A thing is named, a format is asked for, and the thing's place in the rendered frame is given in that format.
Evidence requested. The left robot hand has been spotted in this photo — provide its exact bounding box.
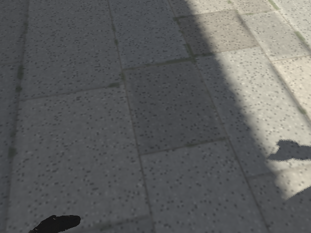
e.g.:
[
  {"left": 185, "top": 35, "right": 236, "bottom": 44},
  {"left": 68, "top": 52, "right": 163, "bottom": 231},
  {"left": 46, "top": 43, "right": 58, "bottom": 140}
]
[{"left": 28, "top": 215, "right": 81, "bottom": 233}]

